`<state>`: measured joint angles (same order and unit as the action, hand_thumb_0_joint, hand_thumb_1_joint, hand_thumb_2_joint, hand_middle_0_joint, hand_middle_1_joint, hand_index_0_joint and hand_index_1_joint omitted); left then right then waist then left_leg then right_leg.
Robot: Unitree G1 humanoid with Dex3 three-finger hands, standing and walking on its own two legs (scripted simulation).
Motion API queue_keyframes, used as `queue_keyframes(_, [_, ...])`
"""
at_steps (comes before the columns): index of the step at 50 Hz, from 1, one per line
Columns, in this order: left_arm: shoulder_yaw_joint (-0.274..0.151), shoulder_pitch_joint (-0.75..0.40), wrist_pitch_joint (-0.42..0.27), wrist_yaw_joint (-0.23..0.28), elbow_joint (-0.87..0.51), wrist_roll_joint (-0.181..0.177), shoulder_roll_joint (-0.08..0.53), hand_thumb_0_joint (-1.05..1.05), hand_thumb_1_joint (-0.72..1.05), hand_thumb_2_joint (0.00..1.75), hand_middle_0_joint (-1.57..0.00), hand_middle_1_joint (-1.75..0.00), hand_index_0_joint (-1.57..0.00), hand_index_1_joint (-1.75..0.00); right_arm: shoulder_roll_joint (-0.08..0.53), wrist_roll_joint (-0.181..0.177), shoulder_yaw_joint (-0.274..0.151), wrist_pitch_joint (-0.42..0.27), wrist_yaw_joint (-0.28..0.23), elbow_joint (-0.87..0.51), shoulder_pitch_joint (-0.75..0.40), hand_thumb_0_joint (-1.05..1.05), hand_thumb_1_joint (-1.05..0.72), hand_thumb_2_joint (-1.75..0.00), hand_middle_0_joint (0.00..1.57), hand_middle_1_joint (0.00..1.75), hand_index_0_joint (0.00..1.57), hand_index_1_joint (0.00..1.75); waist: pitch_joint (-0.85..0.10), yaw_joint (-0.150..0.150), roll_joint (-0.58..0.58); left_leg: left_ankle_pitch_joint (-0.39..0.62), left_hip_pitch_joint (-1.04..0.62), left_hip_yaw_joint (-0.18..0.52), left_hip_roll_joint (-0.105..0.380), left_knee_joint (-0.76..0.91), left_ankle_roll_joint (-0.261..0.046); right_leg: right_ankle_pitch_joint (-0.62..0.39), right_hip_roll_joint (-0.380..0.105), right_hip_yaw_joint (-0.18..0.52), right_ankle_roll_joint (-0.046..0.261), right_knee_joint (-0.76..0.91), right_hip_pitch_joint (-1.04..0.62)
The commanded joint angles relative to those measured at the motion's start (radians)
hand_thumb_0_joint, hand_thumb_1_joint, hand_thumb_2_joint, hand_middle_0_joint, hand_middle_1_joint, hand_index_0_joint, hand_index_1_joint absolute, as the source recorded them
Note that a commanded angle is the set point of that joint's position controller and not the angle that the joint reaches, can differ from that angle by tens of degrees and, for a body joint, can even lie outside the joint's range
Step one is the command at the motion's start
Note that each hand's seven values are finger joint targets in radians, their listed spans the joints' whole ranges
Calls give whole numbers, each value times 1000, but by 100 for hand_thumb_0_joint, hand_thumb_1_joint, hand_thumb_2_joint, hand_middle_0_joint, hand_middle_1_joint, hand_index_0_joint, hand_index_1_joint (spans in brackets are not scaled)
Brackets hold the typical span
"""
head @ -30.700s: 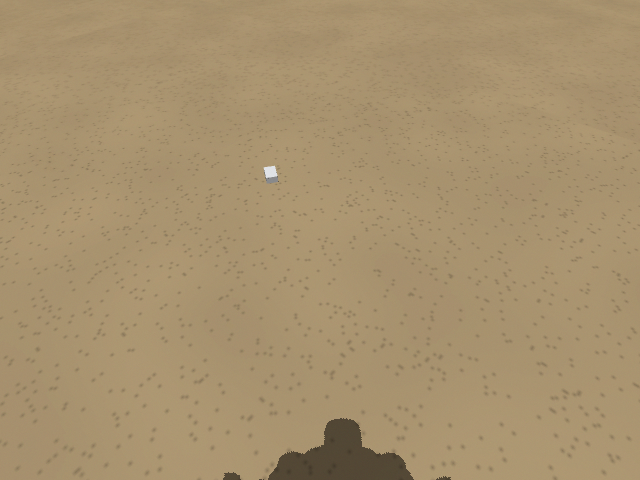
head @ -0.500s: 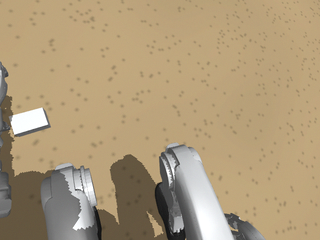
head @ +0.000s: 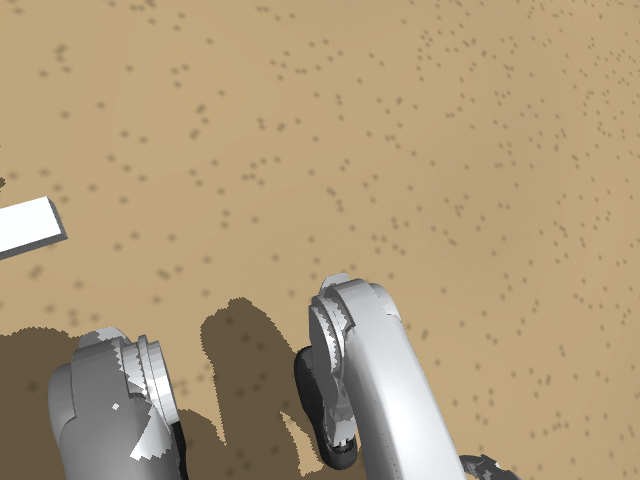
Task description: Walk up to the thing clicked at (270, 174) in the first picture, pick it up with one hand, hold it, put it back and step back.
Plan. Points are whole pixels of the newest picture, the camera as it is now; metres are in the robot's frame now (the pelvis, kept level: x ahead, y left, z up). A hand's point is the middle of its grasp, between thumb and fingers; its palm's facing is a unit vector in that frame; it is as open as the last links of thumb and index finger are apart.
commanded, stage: home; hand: left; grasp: from above
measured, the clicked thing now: (22, 228) +0.49 +0.31 -0.31
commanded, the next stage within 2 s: none
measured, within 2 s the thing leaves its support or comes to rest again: neither
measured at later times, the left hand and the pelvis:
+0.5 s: hand out of the picture +0.38 +0.30 -0.01, palm faces -0.30 -0.54 -0.79, open 8.5 cm; pelvis +0.01 +0.00 +0.11, yaw +4 degrees
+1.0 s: hand out of the picture +0.26 +0.24 +0.20, palm faces +0.13 -0.94 -0.31, open 7.4 cm; pelvis +0.05 +0.00 +0.30, yaw +9 degrees
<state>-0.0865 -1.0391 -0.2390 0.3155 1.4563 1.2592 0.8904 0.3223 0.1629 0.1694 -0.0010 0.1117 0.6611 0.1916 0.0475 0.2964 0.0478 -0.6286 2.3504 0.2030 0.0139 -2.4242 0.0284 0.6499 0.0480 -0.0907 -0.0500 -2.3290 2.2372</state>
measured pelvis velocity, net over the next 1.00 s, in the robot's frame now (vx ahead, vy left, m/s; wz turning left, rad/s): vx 0.05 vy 0.00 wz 0.16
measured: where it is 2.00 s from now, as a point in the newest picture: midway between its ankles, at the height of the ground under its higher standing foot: (256, 456)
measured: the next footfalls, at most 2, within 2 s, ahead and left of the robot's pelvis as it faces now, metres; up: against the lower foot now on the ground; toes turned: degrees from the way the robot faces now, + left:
none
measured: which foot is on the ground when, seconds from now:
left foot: down 0.00-1.00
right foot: down 0.00-1.00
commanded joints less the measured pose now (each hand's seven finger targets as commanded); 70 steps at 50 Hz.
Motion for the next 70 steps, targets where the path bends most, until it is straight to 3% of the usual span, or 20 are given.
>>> queue_keyframes(1, [-93,-303,30,97,-283,-15,306,0,-42,91,-14,-91,-15,-90,249,-1,-103,-19,-7,-22,163,0,-89,-89,20,30,20,30,-853,-59,-542,168,-655,-136,8,253,-29,-211,16,-98,91,196,-307])
queue_keyframes(4, [-58,-282,77,87,-330,-56,227,0,-18,92,-24,-67,-22,-67,234,-16,-129,-25,1,-8,175,0,-88,-90,20,30,20,30,-884,-48,-528,162,-672,-135,9,277,-32,-216,15,-98,89,210,-303])
queue_keyframes(7, [-83,-210,122,58,-391,-123,214,0,-1,84,-22,-54,-20,-56,231,-33,-159,-28,8,0,205,0,-89,-90,20,30,20,30,-939,-87,-496,175,-677,-148,5,302,-39,-231,13,-86,84,251,-368])
queue_keyframes(9, [-74,-154,156,22,-442,-171,177,0,14,82,-21,-47,-19,-48,214,-51,-176,-21,13,2,215,0,-89,-90,20,30,20,30,-959,-105,-455,167,-668,-159,3,331,-46,-222,14,-68,83,290,-428])
queue_keyframes(13, [-63,4,206,-79,-614,-326,69,0,44,79,-19,-35,-18,-36,189,-101,-226,-7,10,-23,208,0,-90,-90,20,30,20,30,-995,-155,-407,161,-731,-159,-2,432,-50,-210,9,-45,84,366,-491])
queue_keyframes(16, [-45,149,243,-162,-673,-445,-29,0,68,79,-18,-27,-18,-27,171,-128,-231,5,-2,-36,169,0,-90,-90,20,30,20,30,-852,-146,-258,128,-668,-149,0,471,-66,-199,9,-32,77,438,-511])
queue_keyframes(19, [-30,270,265,-227,-835,-555,-90,0,90,90,-20,-30,-20,-30,145,-144,-236,9,-16,-73,123,0,-90,-90,20,30,20,30,-838,-172,-207,111,-677,-150,0,529,-72,-183,6,-13,75,510,-589])
queue_keyframes(23, [-26,387,290,-268,-1037,-689,-155,0,90,90,-20,-30,-20,-30,134,-163,-247,2,-38,-120,65,0,-90,-90,20,30,20,30,-778,-192,-199,33,-775,-127,11,648,-64,-113,-3,-4,80,593,-621])
queue_keyframes(25, [-37,438,302,-268,-1101,-735,-167,0,90,90,-20,-30,-20,-30,125,-171,-250,-7,-51,-142,40,0,-90,-90,20,30,20,30,-782,-204,-204,11,-842,-121,16,702,-60,-99,-5,1,78,632,-653])
queue_keyframes(29, [-31,567,339,-258,-1210,-828,-235,0,90,90,-20,-30,-20,-30,111,-183,-246,-33,-84,-162,-1,0,-90,-90,20,30,20,30,-776,-211,-215,55,-968,-126,16,784,-50,-131,-15,16,77,712,-736])
queue_keyframes(31, [-55,604,363,-249,-1284,-880,-239,0,90,90,-20,-30,-20,-30,108,-189,-248,-47,-102,-171,-14,0,-90,-90,20,30,20,30,-803,-223,-217,67,-1040,-121,15,831,-47,-138,-19,23,76,756,-788])
queue_keyframes(33, [-24,667,388,-249,-1321,-930,-298,0,90,90,-20,-30,-20,-30,101,-193,-244,-62,-119,-180,-32,0,-90,-90,20,30,20,30,-751,-204,-215,48,-1071,-120,14,883,-47,-125,-23,30,74,811,-827])
queue_keyframes(36, [-22,790,432,-246,-1341,-1010,-336,0,90,90,-20,-30,-20,-30,90,-199,-237,-83,-140,-191,-56,0,-90,-90,20,30,20,30,-680,-213,-193,-1,-1128,-111,12,967,-45,-77,-24,40,72,892,-882])
queue_keyframes(37, [-39,803,443,-243,-1390,-1038,-326,0,90,90,-20,-30,-20,-30,90,-200,-235,-89,-146,-195,-62,0,-90,-90,20,30,20,30,-695,-223,-219,11,-1168,-106,13,994,-43,-88,-27,42,72,908,-916])
queue_keyframes(41, [-45,924,496,-235,-1447,-1144,-372,0,90,90,-20,-30,-20,-30,66,-203,-218,-113,-168,-220,-76,0,-90,-90,20,30,20,30,-656,-216,-185,46,-1254,-108,11,1081,-46,-115,-27,47,67,1003,-1030])
queue_keyframes(44, [-33,997,532,-230,-1480,-1193,-418,0,90,90,-20,-30,-20,-30,49,-206,-205,-128,-190,-227,-58,0,-90,-90,20,30,20,30,-612,-205,-171,83,-1322,-120,11,1145,-46,-148,-28,54,66,1089,-1117])
queue_keyframes(49, [-42,1124,583,-225,-1546,-1268,-481,0,90,90,-20,-30,-20,-30,30,-207,-182,-160,-234,-238,-21,0,-90,-90,20,30,20,30,-546,-217,-172,155,-1457,-102,14,1278,-38,-213,-28,45,64,1198,-1246])
queue_keyframes(54, [-51,1280,620,-229,-1611,-1316,-525,0,90,90,-20,-30,-20,-30,15,-202,-169,-192,-273,-252,17,0,-90,-90,20,30,20,30,-494,-229,-155,275,-1577,-121,8,1380,-34,-307,-27,36,60,1312,-1402])
queue_keyframes(61, [-20,1480,656,-244,-1736,-1328,-568,0,90,90,-20,-30,-20,-30,-2,-192,-171,-222,-303,-287,56,0,-90,-90,20,30,20,30,-427,-238,-129,461,-1710,-157,-5,1472,-36,-471,-20,24,53,1444,-1582])
queue_keyframes(70, [-10,1543,667,-278,-1791,-1318,-578,0,90,90,-20,-30,-20,-30,7,-176,-182,-258,-311,-305,40,0,-90,-90,20,30,20,30,-277,-244,-76,364,-1732,-173,-15,1551,-43,-375,-25,15,42,1543,-1610])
